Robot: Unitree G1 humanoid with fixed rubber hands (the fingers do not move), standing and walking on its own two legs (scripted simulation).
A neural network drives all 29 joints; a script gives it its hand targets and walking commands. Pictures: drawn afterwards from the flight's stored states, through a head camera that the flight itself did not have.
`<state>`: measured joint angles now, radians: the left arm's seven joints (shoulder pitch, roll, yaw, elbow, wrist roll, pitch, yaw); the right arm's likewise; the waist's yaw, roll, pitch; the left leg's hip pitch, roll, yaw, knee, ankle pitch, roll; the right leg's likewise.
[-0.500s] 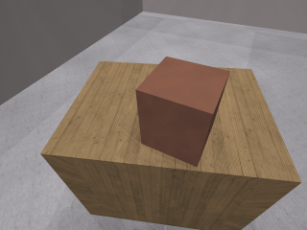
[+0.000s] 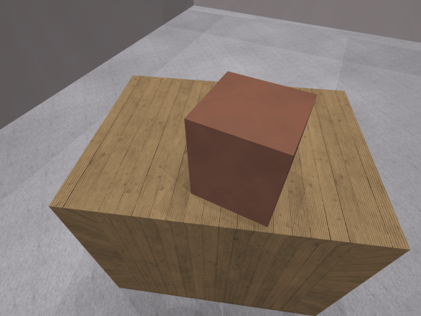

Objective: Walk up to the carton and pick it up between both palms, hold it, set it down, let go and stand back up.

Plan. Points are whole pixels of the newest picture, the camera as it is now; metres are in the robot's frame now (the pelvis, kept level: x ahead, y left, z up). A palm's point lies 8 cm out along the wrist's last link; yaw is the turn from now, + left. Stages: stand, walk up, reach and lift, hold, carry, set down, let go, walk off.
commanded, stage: stand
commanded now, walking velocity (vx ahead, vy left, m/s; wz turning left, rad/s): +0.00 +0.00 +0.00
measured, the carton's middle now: (247, 149) +0.48 -0.06 +0.04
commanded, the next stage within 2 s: none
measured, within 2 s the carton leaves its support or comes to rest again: neither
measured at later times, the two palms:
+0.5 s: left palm out of the picture -0.05 +0.21 -0.15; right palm out of the picture -0.02 -0.23 -0.14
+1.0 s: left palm out of the picture -0.03 +0.21 -0.15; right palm out of the picture -0.01 -0.21 -0.15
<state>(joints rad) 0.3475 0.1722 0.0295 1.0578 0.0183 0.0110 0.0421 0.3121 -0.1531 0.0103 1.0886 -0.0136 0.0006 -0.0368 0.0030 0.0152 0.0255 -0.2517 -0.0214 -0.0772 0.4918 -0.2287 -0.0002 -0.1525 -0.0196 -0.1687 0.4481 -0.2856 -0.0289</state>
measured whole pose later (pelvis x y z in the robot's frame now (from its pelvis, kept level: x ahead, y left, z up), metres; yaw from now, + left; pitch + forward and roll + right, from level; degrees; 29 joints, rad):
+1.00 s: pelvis +0.01 +0.00 +0.00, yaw -1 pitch +0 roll +0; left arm 0.36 0.12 0.02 1.12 0.02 -0.01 0.05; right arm 0.29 -0.13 0.01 1.14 -0.01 0.00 -0.04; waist 0.00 0.00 -0.01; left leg -0.24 -0.02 -0.07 0.47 -0.23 0.00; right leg -0.14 -0.02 -0.16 0.44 -0.29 -0.03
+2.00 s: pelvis +0.01 -0.01 +0.00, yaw +0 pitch +0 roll +0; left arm 0.41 0.10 0.02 1.12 0.01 -0.01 0.05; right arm 0.31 -0.12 0.02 1.16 -0.01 0.00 -0.04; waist 0.01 0.00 0.02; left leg -0.23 -0.01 -0.08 0.46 -0.23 -0.01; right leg -0.13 -0.01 -0.17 0.41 -0.28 -0.04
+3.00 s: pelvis +0.01 -0.01 +0.00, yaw +0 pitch -1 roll +0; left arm 0.39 0.12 0.02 1.13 0.02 -0.01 0.04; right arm 0.29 -0.13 -0.01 1.16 -0.01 0.01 -0.04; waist 0.01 0.00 0.02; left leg -0.21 -0.02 -0.07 0.43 -0.21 -0.01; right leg -0.13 -0.02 -0.16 0.42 -0.29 -0.04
